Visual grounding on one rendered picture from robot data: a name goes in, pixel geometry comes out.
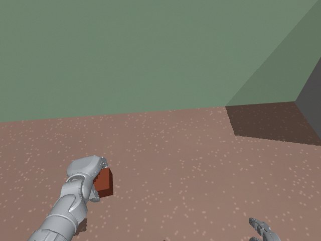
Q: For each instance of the right robot hand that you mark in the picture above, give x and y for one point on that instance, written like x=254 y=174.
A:
x=264 y=231

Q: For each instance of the small box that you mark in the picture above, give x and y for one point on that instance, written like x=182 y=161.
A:
x=103 y=183

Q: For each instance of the left robot hand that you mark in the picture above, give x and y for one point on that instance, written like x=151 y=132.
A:
x=91 y=166

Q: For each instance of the left robot arm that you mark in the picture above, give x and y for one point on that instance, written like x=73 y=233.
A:
x=68 y=211

